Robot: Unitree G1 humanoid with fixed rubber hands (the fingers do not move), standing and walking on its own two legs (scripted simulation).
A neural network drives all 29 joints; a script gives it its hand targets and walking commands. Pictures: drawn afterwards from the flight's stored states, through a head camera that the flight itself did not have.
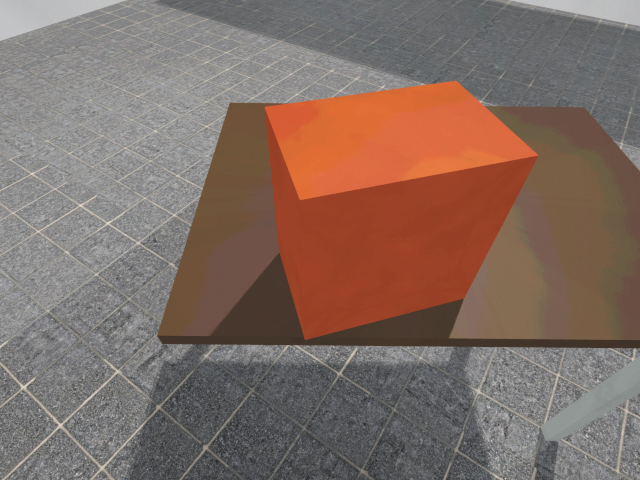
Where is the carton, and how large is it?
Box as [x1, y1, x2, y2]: [264, 81, 538, 339]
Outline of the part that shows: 456,81 264,107 279,252 305,339 464,297 538,155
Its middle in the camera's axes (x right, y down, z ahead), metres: +0.09 -0.04 +0.58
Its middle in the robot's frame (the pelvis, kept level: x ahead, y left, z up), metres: +0.49 -0.06 +0.06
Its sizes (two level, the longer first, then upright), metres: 0.280 0.186 0.294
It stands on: a table, 0.68 m high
